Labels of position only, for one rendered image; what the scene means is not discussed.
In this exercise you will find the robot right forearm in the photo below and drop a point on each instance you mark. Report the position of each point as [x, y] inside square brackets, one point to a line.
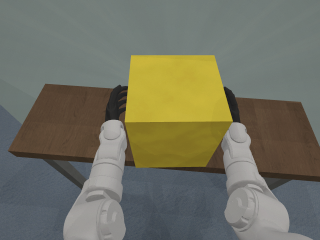
[239, 164]

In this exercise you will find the right robot upper arm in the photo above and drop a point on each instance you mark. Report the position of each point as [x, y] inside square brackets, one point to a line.
[256, 216]

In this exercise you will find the carton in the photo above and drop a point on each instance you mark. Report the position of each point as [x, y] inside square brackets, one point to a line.
[177, 112]

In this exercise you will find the robot left hand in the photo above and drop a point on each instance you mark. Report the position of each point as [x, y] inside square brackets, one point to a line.
[112, 109]

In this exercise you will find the robot right hand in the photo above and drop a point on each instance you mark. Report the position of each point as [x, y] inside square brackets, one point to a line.
[233, 106]

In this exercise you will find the left robot upper arm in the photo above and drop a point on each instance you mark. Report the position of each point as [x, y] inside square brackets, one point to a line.
[101, 219]

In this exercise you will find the table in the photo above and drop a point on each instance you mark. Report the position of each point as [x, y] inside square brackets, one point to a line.
[65, 122]

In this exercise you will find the robot left forearm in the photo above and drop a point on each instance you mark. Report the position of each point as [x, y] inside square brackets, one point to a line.
[105, 180]

